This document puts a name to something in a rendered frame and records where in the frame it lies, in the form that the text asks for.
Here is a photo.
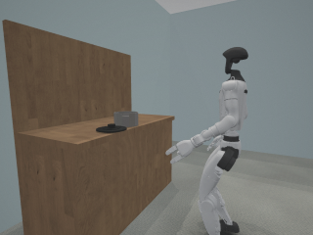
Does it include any lid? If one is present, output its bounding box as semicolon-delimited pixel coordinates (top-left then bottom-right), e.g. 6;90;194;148
96;125;127;133

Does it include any right robot hand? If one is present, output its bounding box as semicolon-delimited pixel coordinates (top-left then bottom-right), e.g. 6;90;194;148
206;135;223;151

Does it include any left robot forearm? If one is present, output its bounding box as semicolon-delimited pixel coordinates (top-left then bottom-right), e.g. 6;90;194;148
190;116;236;148

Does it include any right robot upper arm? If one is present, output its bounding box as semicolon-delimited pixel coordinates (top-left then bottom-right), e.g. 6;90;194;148
244;105;248;119

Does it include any robot left thigh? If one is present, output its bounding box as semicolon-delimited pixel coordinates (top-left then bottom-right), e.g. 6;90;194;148
199;148;236;210

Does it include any pot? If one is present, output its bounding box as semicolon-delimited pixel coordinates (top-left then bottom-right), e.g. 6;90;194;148
113;111;139;127

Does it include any left robot hand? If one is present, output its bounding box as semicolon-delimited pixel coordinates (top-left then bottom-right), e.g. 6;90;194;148
165;140;195;165

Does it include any humanoid robot head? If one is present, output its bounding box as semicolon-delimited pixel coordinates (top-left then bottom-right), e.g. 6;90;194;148
223;47;248;81

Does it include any table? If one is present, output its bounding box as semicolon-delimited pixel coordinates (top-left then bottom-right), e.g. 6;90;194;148
2;20;175;235

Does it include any left robot upper arm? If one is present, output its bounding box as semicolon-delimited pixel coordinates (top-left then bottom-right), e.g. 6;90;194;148
221;80;239;128

